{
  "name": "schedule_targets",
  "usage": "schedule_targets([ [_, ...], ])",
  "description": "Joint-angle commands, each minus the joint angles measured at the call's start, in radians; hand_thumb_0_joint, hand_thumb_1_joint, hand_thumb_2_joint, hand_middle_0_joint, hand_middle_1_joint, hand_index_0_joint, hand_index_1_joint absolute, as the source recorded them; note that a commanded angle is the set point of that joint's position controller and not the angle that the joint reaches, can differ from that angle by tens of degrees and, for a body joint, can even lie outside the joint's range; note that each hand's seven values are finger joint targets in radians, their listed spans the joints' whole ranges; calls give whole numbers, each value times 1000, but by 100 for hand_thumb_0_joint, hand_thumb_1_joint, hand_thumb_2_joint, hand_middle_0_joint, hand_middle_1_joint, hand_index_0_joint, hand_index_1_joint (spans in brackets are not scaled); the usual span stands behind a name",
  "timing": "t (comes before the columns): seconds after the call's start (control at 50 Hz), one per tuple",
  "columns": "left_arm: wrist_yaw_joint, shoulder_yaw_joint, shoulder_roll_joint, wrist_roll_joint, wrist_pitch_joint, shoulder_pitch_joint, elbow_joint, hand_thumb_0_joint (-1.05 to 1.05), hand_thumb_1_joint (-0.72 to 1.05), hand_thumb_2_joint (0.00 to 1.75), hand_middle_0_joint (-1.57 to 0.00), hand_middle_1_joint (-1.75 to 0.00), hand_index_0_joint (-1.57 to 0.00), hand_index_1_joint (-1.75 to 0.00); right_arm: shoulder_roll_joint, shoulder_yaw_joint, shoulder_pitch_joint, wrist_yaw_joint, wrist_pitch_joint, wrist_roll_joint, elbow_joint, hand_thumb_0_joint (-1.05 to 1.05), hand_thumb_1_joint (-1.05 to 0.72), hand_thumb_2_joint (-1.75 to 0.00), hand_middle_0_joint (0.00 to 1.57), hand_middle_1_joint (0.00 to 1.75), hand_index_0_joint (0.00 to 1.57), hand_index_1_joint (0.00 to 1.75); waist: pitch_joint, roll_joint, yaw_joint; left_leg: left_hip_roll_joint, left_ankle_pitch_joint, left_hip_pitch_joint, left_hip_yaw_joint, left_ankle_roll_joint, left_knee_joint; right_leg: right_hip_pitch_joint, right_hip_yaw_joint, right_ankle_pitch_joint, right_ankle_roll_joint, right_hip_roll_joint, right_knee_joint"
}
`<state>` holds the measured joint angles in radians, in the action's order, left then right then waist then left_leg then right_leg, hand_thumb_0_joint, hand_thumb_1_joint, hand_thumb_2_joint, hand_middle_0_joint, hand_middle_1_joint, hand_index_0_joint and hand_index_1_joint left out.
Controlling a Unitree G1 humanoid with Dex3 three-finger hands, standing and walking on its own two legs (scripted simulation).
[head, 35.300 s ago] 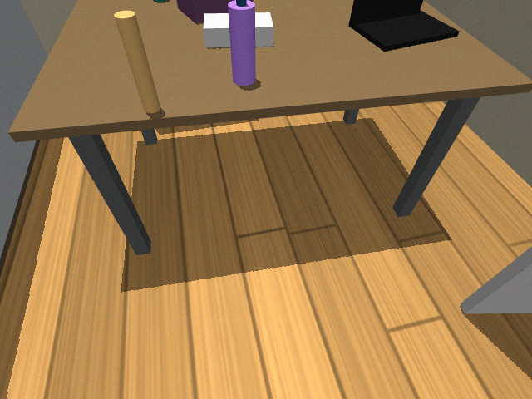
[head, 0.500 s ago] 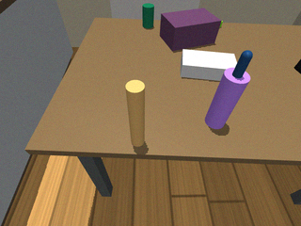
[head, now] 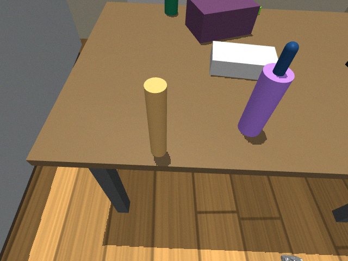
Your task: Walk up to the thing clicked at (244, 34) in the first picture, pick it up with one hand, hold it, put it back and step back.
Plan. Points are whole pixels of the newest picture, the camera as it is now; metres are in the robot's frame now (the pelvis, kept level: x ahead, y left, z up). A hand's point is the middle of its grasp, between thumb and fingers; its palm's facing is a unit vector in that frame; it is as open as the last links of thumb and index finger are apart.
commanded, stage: step back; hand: right
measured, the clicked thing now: (267, 94) +0.46 -0.23 +0.11
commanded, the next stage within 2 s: none
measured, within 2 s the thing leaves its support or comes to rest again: neither
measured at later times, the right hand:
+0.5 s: hand out of the picture -0.03 -0.23 -0.15, palm faces -0.10 +0.90 -0.42, open 7.4 cm
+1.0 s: hand out of the picture -0.08 -0.23 -0.16, palm faces +0.00 +0.94 -0.35, open 7.4 cm
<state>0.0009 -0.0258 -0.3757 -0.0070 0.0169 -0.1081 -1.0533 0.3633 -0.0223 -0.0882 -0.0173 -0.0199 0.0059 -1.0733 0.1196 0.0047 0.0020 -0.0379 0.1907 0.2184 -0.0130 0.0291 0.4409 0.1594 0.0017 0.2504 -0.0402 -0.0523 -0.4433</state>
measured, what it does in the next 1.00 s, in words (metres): walks backwards: left foot, then right foot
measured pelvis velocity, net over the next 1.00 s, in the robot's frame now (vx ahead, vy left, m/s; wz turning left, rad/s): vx -0.18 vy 0.03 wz -0.06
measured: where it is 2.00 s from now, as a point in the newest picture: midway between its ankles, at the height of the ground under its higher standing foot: outside the picture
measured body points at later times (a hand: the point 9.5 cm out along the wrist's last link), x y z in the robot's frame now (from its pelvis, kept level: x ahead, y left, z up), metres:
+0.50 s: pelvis -0.09 +0.03 -0.01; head -0.01 +0.07 +0.43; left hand +0.04 +0.35 -0.15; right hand -0.02 -0.28 -0.12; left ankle -0.11 +0.13 -0.74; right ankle -0.06 -0.13 -0.68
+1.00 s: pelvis -0.18 +0.03 -0.01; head -0.12 +0.02 +0.44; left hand -0.05 +0.34 -0.11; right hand -0.08 -0.28 -0.14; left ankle -0.22 +0.18 -0.66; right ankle -0.14 -0.08 -0.74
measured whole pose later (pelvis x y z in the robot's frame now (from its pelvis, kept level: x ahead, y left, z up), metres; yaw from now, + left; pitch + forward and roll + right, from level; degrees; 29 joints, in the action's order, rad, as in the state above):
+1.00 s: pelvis -0.18 +0.03 -0.01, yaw -3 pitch -1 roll +2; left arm 0.01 -0.06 -0.36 0.03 0.04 -0.15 -0.80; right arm 0.39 -0.03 -0.14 0.01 -0.05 0.01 -0.86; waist 0.17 -0.01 0.03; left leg 0.11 0.53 0.41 -0.14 0.01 1.12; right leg 0.32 0.06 0.24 0.03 0.02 -0.58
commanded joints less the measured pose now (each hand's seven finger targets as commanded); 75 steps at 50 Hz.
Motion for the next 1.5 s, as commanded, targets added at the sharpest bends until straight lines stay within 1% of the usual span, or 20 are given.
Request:
schedule_targets([
  [0.0, 17, -57, -195, 1, -1, -41, 91, 0, 90, 90, -20, -30, -20, -30, 285, -81, 15, 17, -1, 7, 105, 0, -90, -90, 20, 30, 20, 30, -212, -107, -4, -157, -400, -37, -126, -178, -3, -15, -14, -213, 77, 8, -140],
  [0.08, 13, -72, -242, 15, 3, -55, 124, 0, 90, 90, -20, -30, -20, -30, 250, -85, 46, 15, -25, 9, 164, 0, -90, -90, 20, 30, 20, 30, -219, -26, 12, -43, -152, 52, -59, -134, 189, 22, 107, -228, 152, -103, -57],
  [0.14, 17, -104, -349, 42, -5, 24, 186, 0, 90, 90, -20, -30, -20, -30, 204, -78, 18, 11, -45, -10, 191, 0, -90, -90, 20, 30, 20, 30, -140, 207, 26, 109, 389, 149, -63, -63, 632, 166, 373, -345, 342, -366, 119],
  [0.3, 32, -95, -272, 42, 11, 62, 259, 0, 90, 90, -20, -30, -20, -30, 209, -75, -129, 16, -17, -10, 189, 0, -90, -90, 20, 30, 20, 30, -203, 222, -4, 34, 258, 149, -45, -55, 221, -42, 190, -429, 217, -221, -126],
  [0.34, 26, -84, -253, 16, 31, 47, 270, 0, 90, 90, -20, -30, -20, -30, 201, -82, -160, 26, -1, -32, 179, 0, -90, -90, 20, 30, 20, 30, -204, 155, -27, 39, -37, 28, -3, -56, -87, -19, 133, -422, 170, -157, -253],
  [0.38, 28, -63, -139, 4, 41, -21, 279, 0, 90, 90, -20, -30, -20, -30, 348, -118, -103, 30, 8, -60, 213, 0, -90, -90, 20, 30, 20, 30, -187, -212, 29, -224, -583, -216, -381, -117, -34, 405, 61, 327, 80, 142, -518],
  [0.42, 54, -78, -202, 26, 40, 62, 276, 0, 90, 90, -20, -30, -20, -30, 396, -125, -105, 35, 8, -41, 225, 0, -90, -90, 20, 30, 20, 30, -161, -220, -50, -343, -522, -31, -492, -270, -70, 341, 217, 416, 59, 153, -683],
  [0.48, 38, -80, -192, 3, 41, -17, 250, 0, 90, 90, -20, -30, -20, -30, 261, -93, 11, 52, 7, -47, 253, 0, -90, -90, 20, 30, 20, 30, -120, -162, 35, -131, -578, -135, -155, -114, 9, 424, 228, 201, 75, 169, -726],
  [0.66, 28, -86, -178, 29, 9, -27, 291, 0, 90, 90, -20, -30, -20, -30, 244, -101, -93, 55, -2, -28, 282, 0, -90, -90, 20, 30, 20, 30, -169, -128, -38, -209, -488, -240, -193, -248, 80, 279, 97, 216, 26, 99, -358],
  [0.74, 22, -92, -161, 41, -4, -125, 251, 0, 90, 90, -20, -30, -20, -30, 256, -96, -34, 45, -14, -12, 303, 0, -90, -90, 20, 30, 20, 30, -179, -125, 10, -175, -322, -99, -155, -199, 151, 77, 20, 5, 68, 96, -45],
  [0.78, 24, -108, -222, 53, -12, -135, 254, 0, 90, 90, -20, -30, -20, -30, 220, -83, -25, 41, -14, 2, 315, 0, -90, -90, 20, 30, 20, 30, -193, 9, 12, -109, -108, 72, -126, -127, 221, -43, 195, -250, 116, -14, -8],
  [0.82, 19, -124, -323, 46, -12, -47, 296, 0, 90, 90, -20, -30, -20, -30, 197, -79, -3, 49, -23, 4, 311, 0, -90, -90, 20, 30, 20, 30, -104, 280, 45, 124, 441, 154, -57, -38, 606, 151, 565, -344, 374, -327, 112],
  [0.84, 19, -127, -304, 49, -16, -30, 318, 0, 90, 90, -20, -30, -20, -30, 227, -91, -36, 51, -26, -1, 298, 0, -90, -90, 20, 30, 20, 30, -61, 225, 27, 95, 469, 148, -144, -30, 729, 208, 587, -351, 388, -342, 116],
  [0.92, 26, -110, -208, 38, -9, -1, 348, 0, 90, 90, -20, -30, -20, -30, 211, -70, -101, 48, -12, 4, 267, 0, -90, -90, 20, 30, 20, 30, -116, 113, 6, 157, 345, 210, -138, -19, 758, 83, 261, -511, 269, -158, 7],
  [1.06, 27, -110, -212, 43, 19, -70, 371, 0, 90, 90, -20, -30, -20, -30, 196, -62, -128, 57, 14, -12, 284, 0, -90, -90, 20, 30, 20, 30, -224, 216, 44, 63, 301, 197, -29, -2, 244, -165, 232, -513, 244, -148, -105],
  [1.12, 15, -105, -226, 28, 38, -12, 393, 0, 90, 90, -20, -30, -20, -30, 202, -79, -211, 52, 21, -29, 249, 0, -90, -90, 20, 30, 20, 30, -231, 191, -11, 71, 2, 6, 19, -32, -44, -14, 203, -314, 177, -110, -180],
  [1.16, 12, -84, -155, 23, 41, -28, 402, 0, 90, 90, -20, -30, -20, -30, 349, -116, -153, 47, 24, -57, 269, 0, -90, -90, 20, 30, 20, 30, -186, -166, -4, -252, -113, -105, -445, -162, -120, 362, 108, 191, 77, 115, -426],
  [1.2, 32, -117, -221, 45, 41, 51, 391, 0, 90, 90, -20, -30, -20, -30, 401, -127, -74, 45, 28, -48, 296, 0, -90, -90, 20, 30, 20, 30, -102, -196, -45, -416, -109, 157, -600, -346, -168, 295, 224, 384, 52, 147, -755],
  [1.26, 17, -121, -203, 18, 41, -83, 326, 0, 90, 90, -20, -30, -20, -30, 264, -87, 29, 52, 34, -53, 318, 0, -90, -90, 20, 30, 20, 30, -74, -92, 63, -199, -287, 54, -229, -217, -66, 366, 241, 229, 60, 179, -850],
  [1.48, 0, -109, -183, 35, 24, -119, 299, 0, 90, 90, -20, -30, -20, -30, 299, -111, -69, 48, 9, -44, 342, 0, -90, -90, 20, 30, 20, 30, -195, -228, -20, -208, -197, -74, -184, -252, 43, 163, 52, 230, 9, 80, -306],
])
